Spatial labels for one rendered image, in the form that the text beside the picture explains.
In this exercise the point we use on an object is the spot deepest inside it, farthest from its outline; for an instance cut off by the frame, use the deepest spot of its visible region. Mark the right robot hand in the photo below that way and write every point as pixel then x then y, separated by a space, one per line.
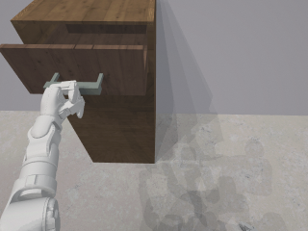
pixel 246 227

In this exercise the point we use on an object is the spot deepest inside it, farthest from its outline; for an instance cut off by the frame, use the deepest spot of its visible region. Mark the handle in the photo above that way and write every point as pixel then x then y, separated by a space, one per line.
pixel 85 88

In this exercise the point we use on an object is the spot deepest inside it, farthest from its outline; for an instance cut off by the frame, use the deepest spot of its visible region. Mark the robot left forearm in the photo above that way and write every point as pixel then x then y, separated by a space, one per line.
pixel 37 178

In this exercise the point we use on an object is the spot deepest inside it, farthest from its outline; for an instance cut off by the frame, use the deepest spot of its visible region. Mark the drawer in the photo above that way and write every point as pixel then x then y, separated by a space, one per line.
pixel 80 52

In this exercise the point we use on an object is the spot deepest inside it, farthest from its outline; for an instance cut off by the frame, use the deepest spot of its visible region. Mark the left robot hand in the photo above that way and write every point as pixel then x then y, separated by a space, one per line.
pixel 54 104

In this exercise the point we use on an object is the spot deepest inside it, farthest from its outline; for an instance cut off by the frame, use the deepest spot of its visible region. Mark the cabinet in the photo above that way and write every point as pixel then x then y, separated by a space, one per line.
pixel 114 128

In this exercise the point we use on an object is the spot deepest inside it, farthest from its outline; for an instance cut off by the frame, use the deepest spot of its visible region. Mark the left robot upper arm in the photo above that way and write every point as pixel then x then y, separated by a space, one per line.
pixel 40 214

